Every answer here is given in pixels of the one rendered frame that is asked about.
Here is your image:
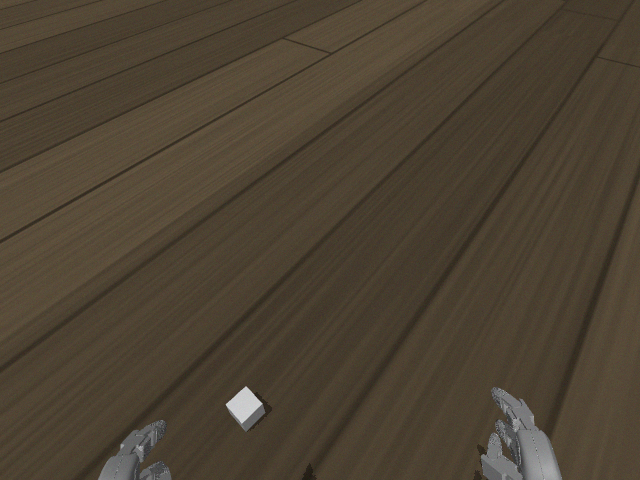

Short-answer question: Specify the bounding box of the cube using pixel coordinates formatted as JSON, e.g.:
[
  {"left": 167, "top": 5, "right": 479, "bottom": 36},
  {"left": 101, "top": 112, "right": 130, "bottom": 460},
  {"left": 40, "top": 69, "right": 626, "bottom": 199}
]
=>
[{"left": 226, "top": 386, "right": 265, "bottom": 432}]

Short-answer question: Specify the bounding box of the right robot hand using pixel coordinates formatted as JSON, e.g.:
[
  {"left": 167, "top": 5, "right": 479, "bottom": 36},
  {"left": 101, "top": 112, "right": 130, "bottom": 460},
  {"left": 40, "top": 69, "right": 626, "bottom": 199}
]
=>
[{"left": 481, "top": 387, "right": 562, "bottom": 480}]

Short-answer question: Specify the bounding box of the left robot hand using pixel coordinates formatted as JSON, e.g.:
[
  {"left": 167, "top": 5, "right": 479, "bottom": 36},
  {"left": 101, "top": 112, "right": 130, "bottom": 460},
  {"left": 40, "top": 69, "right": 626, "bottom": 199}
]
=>
[{"left": 98, "top": 420, "right": 172, "bottom": 480}]

